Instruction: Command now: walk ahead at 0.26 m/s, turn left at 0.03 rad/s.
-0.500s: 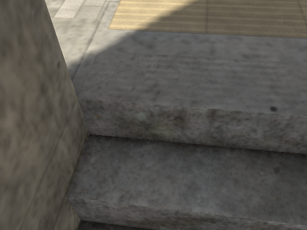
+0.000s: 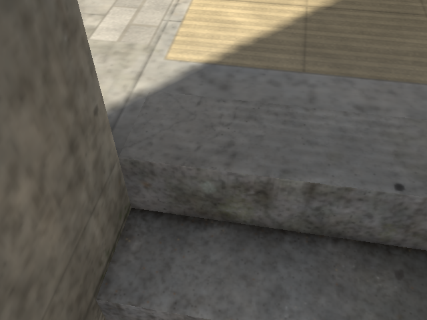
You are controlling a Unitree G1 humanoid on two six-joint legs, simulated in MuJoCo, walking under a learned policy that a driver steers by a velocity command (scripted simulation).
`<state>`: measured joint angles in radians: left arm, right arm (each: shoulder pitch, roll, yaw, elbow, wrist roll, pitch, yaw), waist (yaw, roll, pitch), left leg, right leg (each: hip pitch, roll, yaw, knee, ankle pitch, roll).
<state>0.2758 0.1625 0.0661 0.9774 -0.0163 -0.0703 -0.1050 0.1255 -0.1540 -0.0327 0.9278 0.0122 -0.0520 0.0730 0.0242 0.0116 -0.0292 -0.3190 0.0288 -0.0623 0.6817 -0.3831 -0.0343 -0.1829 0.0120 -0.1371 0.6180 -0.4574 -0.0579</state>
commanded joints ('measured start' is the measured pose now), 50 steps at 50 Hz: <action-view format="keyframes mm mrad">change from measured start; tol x64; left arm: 1 20 91 29 -19 34 -9 25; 50 326 296 -77 174 13 -55 -39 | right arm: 1 -13 -57 -24 -48 -19 -2 -27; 12 757 -155 -23 258 -62 19 3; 50 -221 -63 55 -230 -57 82 53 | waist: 1 -11 -78 63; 50 -130 -249 -144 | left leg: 1 -121 -8 10 -21 30 96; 13 638 392 -398 -311 777 423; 18 -439 170 -24 -711 151 170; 24 275 269 9 -310 2110 262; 26 8 143 45 229 1661 172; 27 -376 -19 -102 715 437 115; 37 -1300 -91 -89 1845 208 267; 50 -533 -129 405 704 64 120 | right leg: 1 31 -223 309 -217 107 -159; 8 -162 -112 89 201 846 -111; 14 -1585 1 260 1947 -481 -205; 25 -292 141 40 516 -302 -117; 27 32 -161 837 12 77 -321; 43 -264 -196 428 -468 -115 -66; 50 53 -284 221 -304 2079 -186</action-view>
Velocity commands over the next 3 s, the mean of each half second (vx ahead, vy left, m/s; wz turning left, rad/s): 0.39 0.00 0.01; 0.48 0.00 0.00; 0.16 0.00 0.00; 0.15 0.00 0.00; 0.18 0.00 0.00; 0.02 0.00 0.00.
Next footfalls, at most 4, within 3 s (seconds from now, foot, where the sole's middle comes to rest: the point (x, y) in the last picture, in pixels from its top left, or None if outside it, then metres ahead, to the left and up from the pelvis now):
0.52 right None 0.25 -0.15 -0.57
1.04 left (235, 272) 0.49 0.00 -0.38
1.54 right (371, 159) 0.67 -0.30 -0.19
1.94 left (239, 138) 0.74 -0.01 -0.19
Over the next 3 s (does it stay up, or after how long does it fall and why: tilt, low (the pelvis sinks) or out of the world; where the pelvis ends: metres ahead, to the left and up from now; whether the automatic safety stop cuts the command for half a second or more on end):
stays up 0.76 -0.12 0.59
